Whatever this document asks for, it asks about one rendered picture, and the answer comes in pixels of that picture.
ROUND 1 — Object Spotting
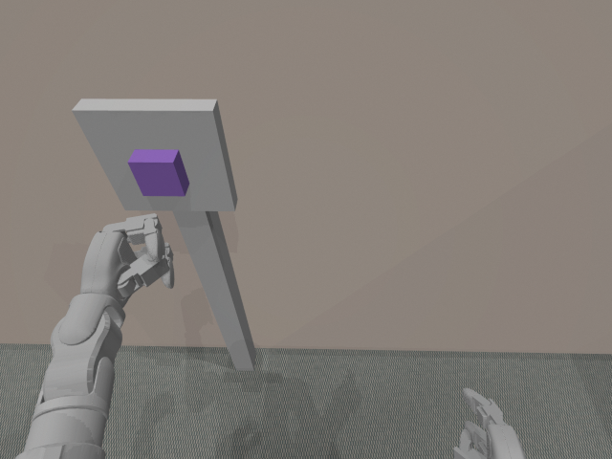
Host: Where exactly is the button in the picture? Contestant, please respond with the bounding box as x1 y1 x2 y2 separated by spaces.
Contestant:
128 149 189 196

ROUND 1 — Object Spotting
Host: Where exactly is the left robot hand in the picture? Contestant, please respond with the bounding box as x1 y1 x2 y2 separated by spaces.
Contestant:
80 213 174 308

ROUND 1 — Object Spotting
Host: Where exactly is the right robot hand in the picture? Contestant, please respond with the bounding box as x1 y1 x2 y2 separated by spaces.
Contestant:
453 388 527 459

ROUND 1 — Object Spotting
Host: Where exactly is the robot left forearm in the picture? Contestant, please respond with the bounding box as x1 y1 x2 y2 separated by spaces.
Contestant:
15 293 125 459

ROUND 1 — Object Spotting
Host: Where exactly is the panel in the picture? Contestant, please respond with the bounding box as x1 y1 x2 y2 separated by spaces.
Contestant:
72 98 256 371

